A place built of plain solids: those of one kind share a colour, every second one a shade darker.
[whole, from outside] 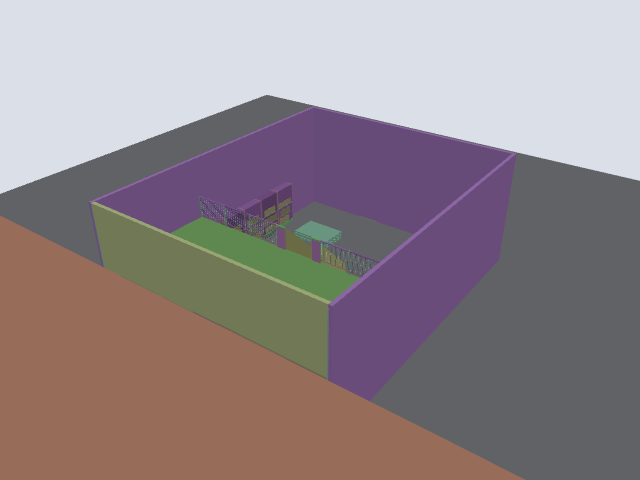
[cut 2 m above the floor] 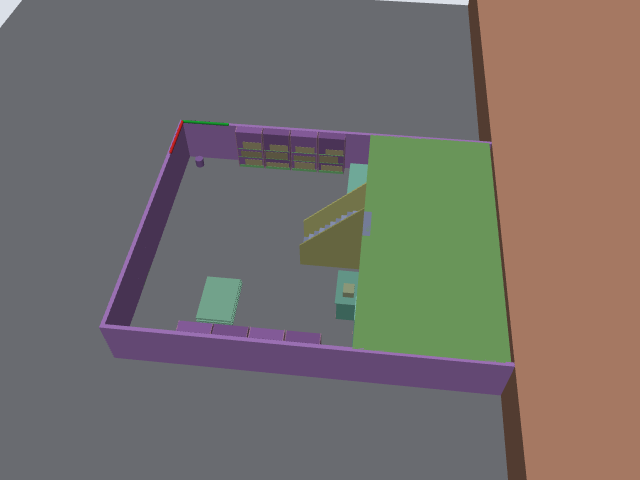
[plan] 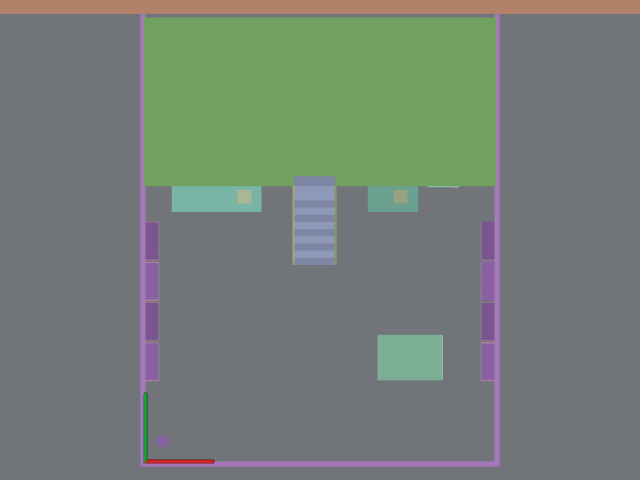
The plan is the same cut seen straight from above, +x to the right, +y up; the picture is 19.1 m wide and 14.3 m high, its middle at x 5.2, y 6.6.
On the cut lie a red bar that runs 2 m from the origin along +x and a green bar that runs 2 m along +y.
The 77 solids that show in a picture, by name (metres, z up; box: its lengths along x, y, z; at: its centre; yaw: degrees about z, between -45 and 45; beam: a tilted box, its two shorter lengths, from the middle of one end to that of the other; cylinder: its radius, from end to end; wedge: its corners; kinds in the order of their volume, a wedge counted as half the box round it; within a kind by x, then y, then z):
{
 "street_ground_1": {"box": [39.8, 12.65, 2.61], "at": [5.2, 19.66, 1.25]},
 "upper_1": {"box": [10.5, 5.03, 2.61], "at": [5.2, 10.71, 1.25]},
 "wall_1": {"box": [0.15, 13.48, 5.34], "at": [-0.07, 6.59, 2.62]},
 "wall_2": {"box": [6.54, 0.15, 5.34], "at": [3.12, -0.07, 2.62]},
 "wall_3": {"box": [1.5, 0.15, 5.34], "at": [6.84, -0.07, 2.62]},
 "wall_4": {"box": [3.26, 0.15, 5.34], "at": [8.92, -0.07, 2.62]},
 "wall_5": {"box": [0.15, 13.48, 5.34], "at": [10.47, 6.59, 2.62]},
 "stair_step_1": {"box": [1.22, 0.43, 0.26], "at": [5.04, 6.07, 0.08]},
 "stair_step_2": {"box": [1.22, 0.43, 0.48], "at": [5.04, 6.28, 0.19]},
 "stair_step_3": {"box": [1.22, 0.43, 0.69], "at": [5.04, 6.5, 0.29]},
 "stair_step_4": {"box": [1.22, 0.43, 0.9], "at": [5.04, 6.71, 0.4]},
 "stair_step_5": {"box": [1.22, 0.43, 1.11], "at": [5.04, 6.92, 0.51]},
 "stair_step_6": {"box": [1.22, 0.43, 1.33], "at": [5.04, 7.13, 0.61]},
 "stair_step_7": {"box": [1.22, 0.43, 1.54], "at": [5.04, 7.35, 0.72]},
 "stair_step_8": {"box": [1.22, 0.43, 1.75], "at": [5.04, 7.56, 0.83]},
 "stair_step_9": {"box": [1.22, 0.43, 1.97], "at": [5.04, 7.77, 0.93]},
 "stair_step_10": {"box": [1.22, 0.43, 2.18], "at": [5.04, 7.99, 1.04]},
 "stair_step_11": {"box": [1.22, 0.51, 2.39], "at": [5.04, 8.24, 1.15]},
 "shelves_body_1": {"box": [0.4, 1.16, 2.1], "at": [0.2, 2.97, 1.0]},
 "shelves_body_2": {"box": [0.4, 1.16, 2.1], "at": [0.2, 4.17, 1.0]},
 "shelves_body_3": {"box": [0.4, 1.16, 2.1], "at": [0.2, 5.37, 1.0]},
 "shelves_body_4": {"box": [0.4, 1.16, 2.1], "at": [0.2, 6.57, 1.0]},
 "shelves_body_5": {"box": [0.4, 1.16, 2.1], "at": [10.2, 2.97, 1.0]},
 "shelves_body_6": {"box": [0.4, 1.16, 2.1], "at": [10.2, 4.17, 1.0]},
 "shelves_body_7": {"box": [0.4, 1.16, 2.1], "at": [10.2, 5.37, 1.0]},
 "shelves_body_8": {"box": [0.4, 1.16, 2.1], "at": [10.2, 6.57, 1.0]},
 "window_wall_1": {"box": [4.44, 0.15, 2.73], "at": [2.22, 13.26, 3.92]},
 "window_wall_2": {"box": [1.2, 0.15, 2.73], "at": [5.04, 13.26, 3.92]},
 "window_wall_3": {"box": [4.76, 0.15, 2.73], "at": [8.02, 13.26, 3.92]},
 "shelves_goods_1": {"box": [0.41, 0.94, 0.34], "at": [0.2, 3.02, 0.78]},
 "shelves_goods_2": {"box": [0.41, 0.79, 0.35], "at": [0.2, 3.08, 0.3]},
 "shelves_goods_3": {"box": [0.41, 0.82, 0.39], "at": [0.2, 3.08, 1.29]},
 "shelves_goods_4": {"box": [0.41, 0.99, 0.39], "at": [0.2, 4.15, 0.81]},
 "shelves_goods_5": {"box": [0.41, 1.03, 0.26], "at": [0.2, 4.16, 0.26]},
 "shelves_goods_6": {"box": [0.41, 0.81, 0.35], "at": [0.2, 4.27, 1.26]},
 "shelves_goods_7": {"box": [0.41, 0.92, 0.39], "at": [0.2, 5.38, 0.32]},
 "shelves_goods_8": {"box": [0.41, 0.98, 0.29], "at": [0.2, 5.39, 0.76]},
 "shelves_goods_9": {"box": [0.41, 0.84, 0.34], "at": [0.2, 5.41, 1.26]},
 "shelves_goods_10": {"box": [0.41, 0.83, 0.39], "at": [0.2, 6.46, 0.8]},
 "shelves_goods_11": {"box": [0.41, 0.96, 0.33], "at": [0.2, 6.6, 0.29]},
 "shelves_goods_12": {"box": [0.41, 0.78, 0.3], "at": [0.2, 6.71, 1.24]},
 "shelves_goods_13": {"box": [0.41, 0.76, 0.33], "at": [10.2, 3.0, 0.77]},
 "shelves_goods_14": {"box": [0.41, 0.95, 0.28], "at": [10.2, 3.02, 1.23]},
 "shelves_goods_15": {"box": [0.41, 0.77, 0.37], "at": [10.2, 3.08, 0.32]},
 "shelves_goods_16": {"box": [0.41, 0.9, 0.35], "at": [10.2, 4.12, 0.3]},
 "shelves_goods_17": {"box": [0.41, 1.01, 0.33], "at": [10.2, 4.17, 0.78]},
 "shelves_goods_18": {"box": [0.41, 0.81, 0.34], "at": [10.2, 4.17, 1.26]},
 "shelves_goods_19": {"box": [0.41, 0.77, 0.35], "at": [10.2, 5.39, 1.26]},
 "counter_1": {"box": [1.46, 0.7, 1.05], "at": [7.37, 7.84, 0.47]},
 "stair_guard_1": {"wedge": [[4.38, 5.86, -0.02], [4.38, 5.86, 1.16], [4.38, 8.21, -0.02], [4.38, 8.21, 3.52], [4.44, 5.86, -0.02], [4.44, 5.86, 1.16], [4.44, 8.21, -0.02], [4.44, 8.21, 3.52]]},
 "stair_guard_2": {"wedge": [[5.64, 5.86, -0.02], [5.64, 5.86, 1.16], [5.64, 8.21, -0.02], [5.64, 8.21, 3.52], [5.7, 5.86, -0.02], [5.7, 5.86, 1.16], [5.7, 8.21, -0.02], [5.7, 8.21, 3.52]]},
 "rug_1": {"box": [1.9, 1.3, 0.035], "at": [7.88, 3.08, 0.34]},
 "rug_2": {"box": [1.9, 1.3, 0.035], "at": [7.88, 3.12, 0.27]},
 "rug_3": {"box": [1.9, 1.3, 0.035], "at": [7.88, 3.13, 0.12]},
 "rug_4": {"box": [1.9, 1.3, 0.09], "at": [7.91, 3.11, 0.21]},
 "shelves_shelf_1": {"box": [0.41, 1.1, 0.18], "at": [0.21, 2.97, 0.04]},
 "shelves_shelf_2": {"box": [0.41, 1.1, 0.18], "at": [0.21, 4.17, 0.04]},
 "shelves_shelf_3": {"box": [0.41, 1.1, 0.18], "at": [0.21, 5.37, 0.04]},
 "shelves_shelf_4": {"box": [0.41, 1.1, 0.18], "at": [0.21, 6.57, 0.04]},
 "counter_top_1": {"box": [2.68, 0.78, 0.04], "at": [2.12, 7.82, 1.02]},
 "counter_top_2": {"box": [1.5, 0.78, 0.04], "at": [7.37, 7.82, 1.02]},
 "shelves_cheek_1": {"box": [0.41, 0.032, 2.1], "at": [0.21, 3.54, 1.0]},
 "shelves_cheek_2": {"box": [0.41, 0.032, 2.1], "at": [0.21, 4.74, 1.0]},
 "shelves_cheek_3": {"box": [0.41, 0.032, 2.1], "at": [0.21, 5.93, 1.0]},
 "shelves_cheek_4": {"box": [0.41, 0.032, 2.1], "at": [0.21, 7.13, 1.0]},
 "till_1": {"box": [0.42, 0.4, 0.28], "at": [2.94, 7.89, 1.18]},
 "till_2": {"box": [0.42, 0.4, 0.28], "at": [7.6, 7.89, 1.18]},
 "service_door_1": {"box": [0.95, 0.03, 2.1], "at": [8.88, 8.19, 1.0]},
 "upper_guard_return_1": {"box": [0.4, 0.06, 0.99], "at": [4.18, 8.23, 3.0]},
 "upper_guard_return_2": {"box": [0.4, 0.06, 0.99], "at": [5.9, 8.23, 3.0]},
 "back_foot_1": {"box": [4.44, 0.15, 0.07], "at": [2.22, 13.26, 2.59]},
 "plant_pot_1": {"cylinder": 0.18, "from": [0.5, 0.6, 0.0], "to": [0.5, 0.6, 0.38]},
 "back_corner_1": {"box": [0.04, 0.17, 2.58], "at": [0.0, 13.26, 3.85]},
 "back_corner_2": {"box": [0.04, 0.17, 2.58], "at": [10.4, 13.26, 3.85]},
 "upper_guard_rail_1": {"box": [1.32, 0.044, 0.044], "at": [2.0, 8.23, 3.53]},
 "upper_guard_rail_2": {"box": [1.32, 0.044, 0.044], "at": [3.32, 8.23, 3.53]},
 "upper_guard_rail_3": {"box": [1.42, 0.044, 0.044], "at": [6.81, 8.23, 3.53]}
}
